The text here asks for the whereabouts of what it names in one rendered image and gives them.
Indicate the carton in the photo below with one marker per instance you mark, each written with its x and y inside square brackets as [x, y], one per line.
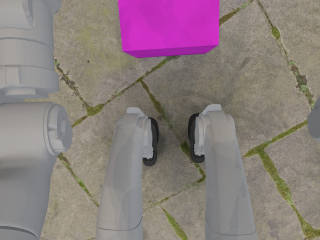
[159, 28]

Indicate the right robot thigh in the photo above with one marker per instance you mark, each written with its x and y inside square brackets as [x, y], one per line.
[228, 209]

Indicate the left robot forearm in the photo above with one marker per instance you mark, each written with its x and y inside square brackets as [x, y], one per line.
[27, 68]

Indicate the right robot upper arm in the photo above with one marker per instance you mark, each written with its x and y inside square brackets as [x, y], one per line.
[313, 121]

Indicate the robot thigh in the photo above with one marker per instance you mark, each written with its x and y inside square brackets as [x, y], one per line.
[228, 209]
[120, 213]

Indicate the left robot upper arm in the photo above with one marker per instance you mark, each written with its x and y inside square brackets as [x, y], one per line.
[32, 135]

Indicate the left robot thigh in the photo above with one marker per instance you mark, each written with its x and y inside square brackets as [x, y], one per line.
[120, 213]

